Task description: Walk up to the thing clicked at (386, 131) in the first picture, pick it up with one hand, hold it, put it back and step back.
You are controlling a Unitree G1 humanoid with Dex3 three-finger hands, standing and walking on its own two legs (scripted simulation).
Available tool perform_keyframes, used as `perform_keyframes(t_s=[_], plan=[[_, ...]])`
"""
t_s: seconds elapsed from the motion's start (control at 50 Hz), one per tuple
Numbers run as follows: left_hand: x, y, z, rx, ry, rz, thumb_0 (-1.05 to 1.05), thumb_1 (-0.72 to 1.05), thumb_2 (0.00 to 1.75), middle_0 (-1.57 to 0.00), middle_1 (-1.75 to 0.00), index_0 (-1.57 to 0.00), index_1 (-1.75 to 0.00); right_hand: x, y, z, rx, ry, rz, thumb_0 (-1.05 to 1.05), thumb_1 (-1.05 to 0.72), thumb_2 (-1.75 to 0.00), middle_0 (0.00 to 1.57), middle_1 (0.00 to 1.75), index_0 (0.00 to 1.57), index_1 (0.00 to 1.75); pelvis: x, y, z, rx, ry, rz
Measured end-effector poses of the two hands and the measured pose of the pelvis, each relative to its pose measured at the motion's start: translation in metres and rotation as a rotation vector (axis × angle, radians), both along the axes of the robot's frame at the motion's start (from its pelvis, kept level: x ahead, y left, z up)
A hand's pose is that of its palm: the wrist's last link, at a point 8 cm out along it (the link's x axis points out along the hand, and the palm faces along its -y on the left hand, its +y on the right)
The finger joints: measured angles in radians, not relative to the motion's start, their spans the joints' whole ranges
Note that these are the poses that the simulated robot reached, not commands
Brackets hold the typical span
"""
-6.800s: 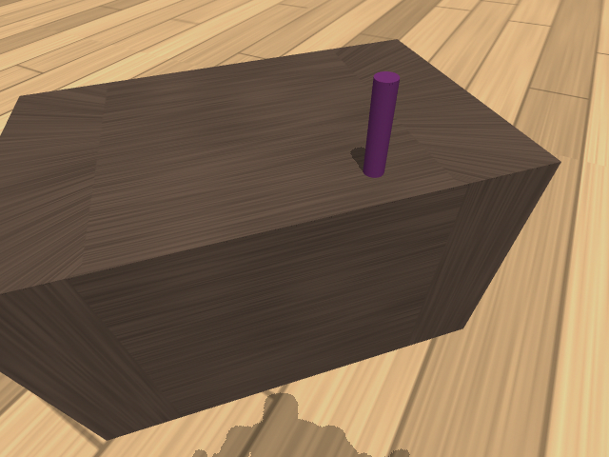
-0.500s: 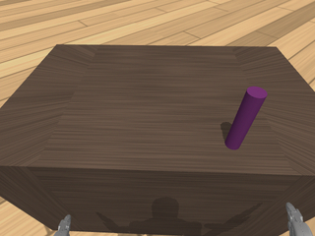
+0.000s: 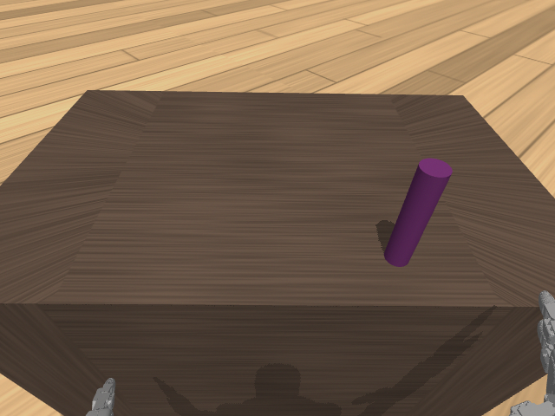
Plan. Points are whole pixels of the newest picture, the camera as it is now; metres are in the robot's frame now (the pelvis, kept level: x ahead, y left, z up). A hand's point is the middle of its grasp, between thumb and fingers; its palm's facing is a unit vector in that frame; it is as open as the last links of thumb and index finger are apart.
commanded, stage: rise first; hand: right
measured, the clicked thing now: (413, 218) +0.43 -0.22 +0.08
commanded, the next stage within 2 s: go down in 0.78 s
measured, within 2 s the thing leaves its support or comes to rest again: neither
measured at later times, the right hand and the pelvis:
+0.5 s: hand (551, 370) +0.17 -0.27 +0.10, palm faces +0.38 +0.83 -0.41, open 17.6 cm; pelvis -0.02 +0.00 +0.00, yaw +0 degrees
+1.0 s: hand out of the picture +0.17 -0.28 +0.13, palm faces +0.41 +0.80 -0.43, open 17.4 cm; pelvis -0.02 +0.00 +0.00, yaw +0 degrees
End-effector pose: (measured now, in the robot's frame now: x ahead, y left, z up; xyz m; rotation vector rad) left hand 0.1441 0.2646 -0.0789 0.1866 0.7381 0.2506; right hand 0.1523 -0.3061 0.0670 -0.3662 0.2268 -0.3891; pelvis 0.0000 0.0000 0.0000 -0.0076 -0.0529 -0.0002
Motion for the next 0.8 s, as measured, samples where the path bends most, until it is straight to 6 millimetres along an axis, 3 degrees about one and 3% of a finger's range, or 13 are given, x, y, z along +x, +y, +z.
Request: perform_keyframes(t_s=[0.3,0.8], plan=[[-0.004,-0.007,0.003,-0.029,-0.048,-0.016,-0.01,-0.55,0.05,-0.06,-0.05,-0.05,-0.05,-0.016,-0.002,0.04,-0.081,-0.159,0.031,-0.01,0.6,-0.03,0.05,0.06,0.06,0.06,-0.012,0.001,0.0,0.001,-0.022,-0.007],[-0.017,-0.009,-0.002,-0.041,-0.04,-0.007,-0.01,-0.54,0.06,-0.06,-0.05,-0.05,-0.05,-0.023,-0.006,0.076,-0.174,-0.298,0.065,-0.01,0.58,-0.04,0.05,0.06,0.06,0.06,-0.023,-0.001,0.0,0.002,-0.032,-0.006]])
